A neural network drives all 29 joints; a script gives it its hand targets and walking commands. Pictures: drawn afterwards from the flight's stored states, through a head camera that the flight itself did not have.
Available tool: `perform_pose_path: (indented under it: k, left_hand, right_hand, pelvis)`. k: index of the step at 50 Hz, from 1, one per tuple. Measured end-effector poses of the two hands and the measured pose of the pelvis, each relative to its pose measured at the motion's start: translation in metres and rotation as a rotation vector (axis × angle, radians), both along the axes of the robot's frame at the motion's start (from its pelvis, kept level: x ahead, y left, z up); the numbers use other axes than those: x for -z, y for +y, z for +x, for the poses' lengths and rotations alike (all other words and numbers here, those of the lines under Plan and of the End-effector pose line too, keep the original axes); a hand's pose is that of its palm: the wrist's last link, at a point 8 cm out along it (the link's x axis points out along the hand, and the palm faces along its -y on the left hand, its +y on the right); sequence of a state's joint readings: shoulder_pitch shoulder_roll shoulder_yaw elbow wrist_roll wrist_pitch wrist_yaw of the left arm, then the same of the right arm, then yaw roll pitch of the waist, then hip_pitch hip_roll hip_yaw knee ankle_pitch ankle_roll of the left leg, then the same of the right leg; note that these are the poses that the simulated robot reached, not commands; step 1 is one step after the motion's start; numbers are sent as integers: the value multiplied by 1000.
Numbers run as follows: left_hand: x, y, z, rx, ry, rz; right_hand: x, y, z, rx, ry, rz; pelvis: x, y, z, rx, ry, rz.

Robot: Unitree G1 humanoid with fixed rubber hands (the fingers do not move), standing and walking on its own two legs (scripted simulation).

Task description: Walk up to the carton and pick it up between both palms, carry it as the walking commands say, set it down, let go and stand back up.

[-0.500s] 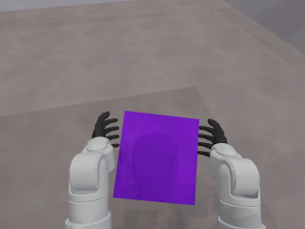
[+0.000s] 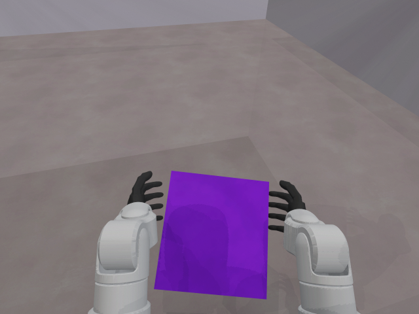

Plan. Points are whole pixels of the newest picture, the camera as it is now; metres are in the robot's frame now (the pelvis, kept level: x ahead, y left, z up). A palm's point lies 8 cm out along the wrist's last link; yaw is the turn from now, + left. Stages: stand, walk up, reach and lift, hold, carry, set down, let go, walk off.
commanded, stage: carry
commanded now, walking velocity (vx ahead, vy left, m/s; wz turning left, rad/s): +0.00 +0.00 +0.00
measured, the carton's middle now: (211, 232) +0.31 +0.02 -0.01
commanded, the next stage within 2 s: none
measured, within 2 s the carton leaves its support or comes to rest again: neither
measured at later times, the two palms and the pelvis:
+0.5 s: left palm (135, 219) +0.28 +0.15 +0.09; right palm (287, 231) +0.27 -0.12 +0.07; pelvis -0.01 +0.01 +0.00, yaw +0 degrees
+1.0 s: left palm (127, 222) +0.29 +0.18 +0.06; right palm (272, 232) +0.28 -0.10 +0.04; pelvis +0.00 +0.03 +0.00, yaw +0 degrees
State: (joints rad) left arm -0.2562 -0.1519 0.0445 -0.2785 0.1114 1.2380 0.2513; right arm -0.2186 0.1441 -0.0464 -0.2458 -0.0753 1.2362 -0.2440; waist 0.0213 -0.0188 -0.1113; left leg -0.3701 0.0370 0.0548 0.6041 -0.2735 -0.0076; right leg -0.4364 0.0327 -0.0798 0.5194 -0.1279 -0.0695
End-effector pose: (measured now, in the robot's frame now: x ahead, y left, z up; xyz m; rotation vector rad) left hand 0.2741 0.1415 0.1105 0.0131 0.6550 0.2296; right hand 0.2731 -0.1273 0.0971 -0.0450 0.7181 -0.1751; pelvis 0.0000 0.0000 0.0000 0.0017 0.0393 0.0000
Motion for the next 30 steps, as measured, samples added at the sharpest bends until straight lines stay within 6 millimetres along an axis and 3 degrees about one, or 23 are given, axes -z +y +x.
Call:
perform_pose_path:
  k: [16, 30]
  left_hand:
    - [10, 2, -1, 20, 10, 10]
    - [30, 17, 3, 13, 14, -5]
  right_hand:
    - [13, 2, -11, 23, 12, 20]
    - [31, 15, -3, -4, 14, 24]
  pelvis:
    - [0, 9, -16, -5, 4, 4]
    - [1, 17, -12, -6, 13, 1]
